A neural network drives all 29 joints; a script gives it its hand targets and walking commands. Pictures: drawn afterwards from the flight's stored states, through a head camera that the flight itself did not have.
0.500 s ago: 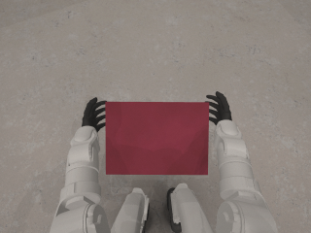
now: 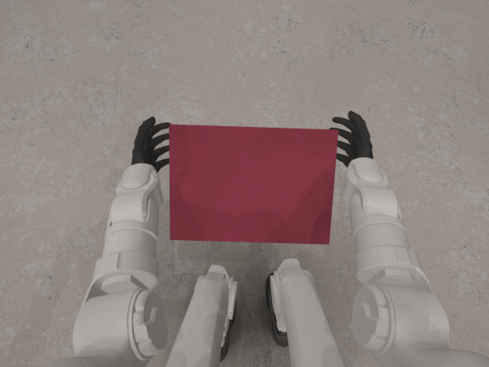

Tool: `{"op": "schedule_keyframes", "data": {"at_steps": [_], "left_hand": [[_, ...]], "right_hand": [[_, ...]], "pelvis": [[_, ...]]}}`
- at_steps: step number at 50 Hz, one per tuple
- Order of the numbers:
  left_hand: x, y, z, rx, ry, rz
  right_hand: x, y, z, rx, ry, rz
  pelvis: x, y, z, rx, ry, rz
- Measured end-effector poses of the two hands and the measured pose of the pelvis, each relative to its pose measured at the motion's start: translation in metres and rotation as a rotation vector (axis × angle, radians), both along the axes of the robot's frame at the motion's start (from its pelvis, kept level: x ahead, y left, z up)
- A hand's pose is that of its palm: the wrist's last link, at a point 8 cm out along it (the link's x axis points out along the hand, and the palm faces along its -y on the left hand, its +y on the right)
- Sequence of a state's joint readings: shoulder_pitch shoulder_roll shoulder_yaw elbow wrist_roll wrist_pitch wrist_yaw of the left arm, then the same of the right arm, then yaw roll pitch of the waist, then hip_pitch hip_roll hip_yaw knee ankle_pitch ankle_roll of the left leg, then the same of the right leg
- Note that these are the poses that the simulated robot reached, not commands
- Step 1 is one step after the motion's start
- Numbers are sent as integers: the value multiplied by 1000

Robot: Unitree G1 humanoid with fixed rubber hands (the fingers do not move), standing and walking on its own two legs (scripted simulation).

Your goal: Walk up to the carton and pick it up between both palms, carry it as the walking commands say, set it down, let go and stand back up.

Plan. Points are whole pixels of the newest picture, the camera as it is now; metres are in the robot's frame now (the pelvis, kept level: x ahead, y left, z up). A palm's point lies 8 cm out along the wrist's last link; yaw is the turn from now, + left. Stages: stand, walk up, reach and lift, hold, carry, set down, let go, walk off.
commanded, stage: set down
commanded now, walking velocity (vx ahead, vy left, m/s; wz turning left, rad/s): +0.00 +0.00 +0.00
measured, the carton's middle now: (250, 176) +0.44 +0.00 -0.18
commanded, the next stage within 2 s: none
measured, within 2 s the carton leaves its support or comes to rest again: neither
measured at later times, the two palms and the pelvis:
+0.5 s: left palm (161, 169) +0.45 +0.17 -0.17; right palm (338, 162) +0.46 -0.17 -0.17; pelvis -0.03 +0.00 -0.08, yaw +1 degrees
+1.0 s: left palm (173, 172) +0.47 +0.17 -0.26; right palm (325, 165) +0.48 -0.17 -0.26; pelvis -0.03 +0.00 -0.15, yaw +2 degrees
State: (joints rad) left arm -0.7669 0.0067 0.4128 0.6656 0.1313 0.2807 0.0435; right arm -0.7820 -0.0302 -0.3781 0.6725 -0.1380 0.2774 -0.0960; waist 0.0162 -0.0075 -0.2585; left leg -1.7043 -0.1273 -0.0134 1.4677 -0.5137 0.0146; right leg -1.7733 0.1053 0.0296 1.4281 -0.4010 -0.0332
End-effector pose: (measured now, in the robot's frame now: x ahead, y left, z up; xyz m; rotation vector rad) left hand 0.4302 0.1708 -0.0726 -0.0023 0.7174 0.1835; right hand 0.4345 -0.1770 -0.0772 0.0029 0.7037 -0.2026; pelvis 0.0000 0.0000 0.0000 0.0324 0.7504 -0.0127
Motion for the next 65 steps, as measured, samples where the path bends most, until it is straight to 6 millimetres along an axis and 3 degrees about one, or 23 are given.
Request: {"op": "schedule_keyframes", "data": {"at_steps": [24,65], "left_hand": [[21,3,-88,26,0,-3],[54,3,-241,45,32,-32]], "right_hand": [[24,3,-86,-17,5,19],[61,3,-237,-35,21,45]], "pelvis": [[-25,3,-76,3,48,17],[-35,0,-184,5,14,33]]}}
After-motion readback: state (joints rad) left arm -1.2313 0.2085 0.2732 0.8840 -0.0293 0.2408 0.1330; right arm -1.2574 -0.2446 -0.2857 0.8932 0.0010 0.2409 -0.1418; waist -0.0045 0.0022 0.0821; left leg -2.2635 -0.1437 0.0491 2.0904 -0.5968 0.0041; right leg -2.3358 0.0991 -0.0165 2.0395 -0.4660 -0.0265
